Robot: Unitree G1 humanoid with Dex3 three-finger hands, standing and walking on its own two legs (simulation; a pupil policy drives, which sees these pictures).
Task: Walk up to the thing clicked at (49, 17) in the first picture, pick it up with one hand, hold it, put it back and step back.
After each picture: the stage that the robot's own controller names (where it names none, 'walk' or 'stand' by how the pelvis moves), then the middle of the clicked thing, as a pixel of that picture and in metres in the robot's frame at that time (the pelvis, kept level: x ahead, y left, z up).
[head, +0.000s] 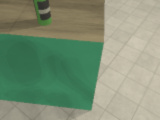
stand; out of the picture +0.72 +0.21 +0.13
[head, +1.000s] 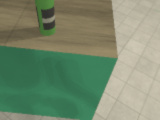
walk; (44, 5) +0.60 +0.16 +0.14
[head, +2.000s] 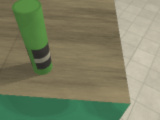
stand; (36, 42) +0.40 +0.17 +0.14
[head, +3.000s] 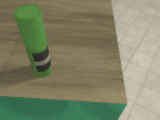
stand; (36, 46) +0.41 +0.17 +0.13
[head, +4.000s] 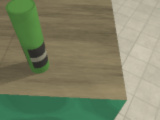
stand; (32, 41) +0.41 +0.17 +0.13
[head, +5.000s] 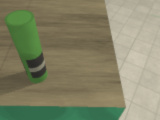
stand; (30, 52) +0.39 +0.18 +0.13
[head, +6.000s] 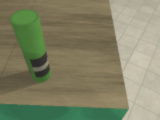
stand; (34, 51) +0.39 +0.17 +0.13
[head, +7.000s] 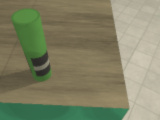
stand; (35, 50) +0.39 +0.16 +0.13
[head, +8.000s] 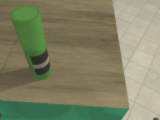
rise first; (35, 48) +0.39 +0.17 +0.13
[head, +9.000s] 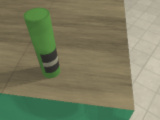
go down; (45, 47) +0.41 +0.17 +0.13
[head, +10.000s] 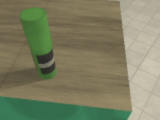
go down; (41, 48) +0.41 +0.16 +0.14
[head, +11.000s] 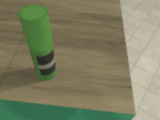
go down; (41, 48) +0.39 +0.15 +0.14
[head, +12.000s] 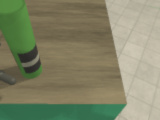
close in; (22, 44) +0.39 +0.17 +0.15
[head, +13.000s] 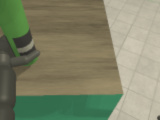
close; (16, 30) +0.43 +0.18 +0.17
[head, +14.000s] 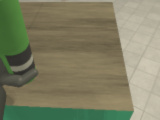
lift; (12, 44) +0.30 +0.17 +0.26
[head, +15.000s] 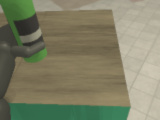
lift; (21, 15) +0.35 +0.15 +0.32
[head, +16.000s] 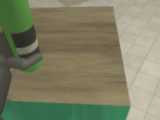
hold; (18, 26) +0.32 +0.16 +0.30
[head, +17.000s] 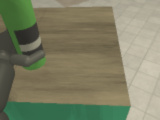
crouch; (21, 23) +0.34 +0.15 +0.30
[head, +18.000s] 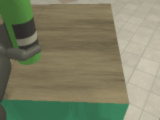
crouch; (18, 18) +0.36 +0.16 +0.30
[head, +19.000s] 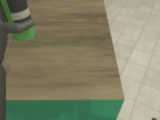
lower; out of the picture +0.47 +0.18 +0.29
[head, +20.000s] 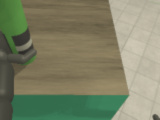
lower; (14, 28) +0.43 +0.19 +0.17
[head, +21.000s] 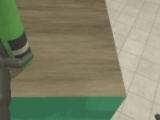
lower; (11, 32) +0.42 +0.20 +0.17
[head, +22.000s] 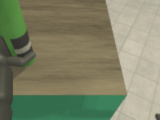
lower; (13, 31) +0.43 +0.19 +0.17
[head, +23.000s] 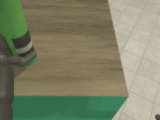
lower; (15, 30) +0.43 +0.19 +0.17
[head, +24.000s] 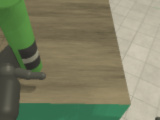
open; (22, 41) +0.40 +0.18 +0.17
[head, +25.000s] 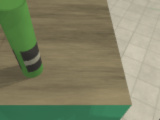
sink last; (23, 43) +0.39 +0.17 +0.16
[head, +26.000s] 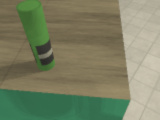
stand; (39, 39) +0.44 +0.18 +0.15
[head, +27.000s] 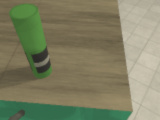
stand; (35, 46) +0.40 +0.17 +0.14
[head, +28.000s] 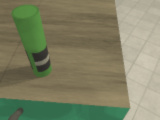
stand; (35, 46) +0.41 +0.18 +0.13
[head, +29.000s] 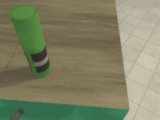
stand; (34, 47) +0.40 +0.18 +0.13
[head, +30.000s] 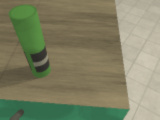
stand; (34, 46) +0.40 +0.18 +0.13
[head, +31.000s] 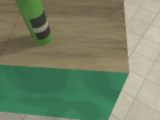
walk; (32, 12) +0.50 +0.18 +0.15
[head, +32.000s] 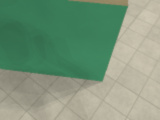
walk; out of the picture +0.84 +0.11 +0.16
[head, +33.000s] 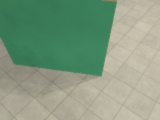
stand; out of the picture +1.09 +0.13 +0.14
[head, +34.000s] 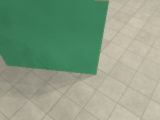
stand; out of the picture +1.07 +0.15 +0.12
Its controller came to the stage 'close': yes
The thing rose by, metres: 0.20
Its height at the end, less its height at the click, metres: +0.00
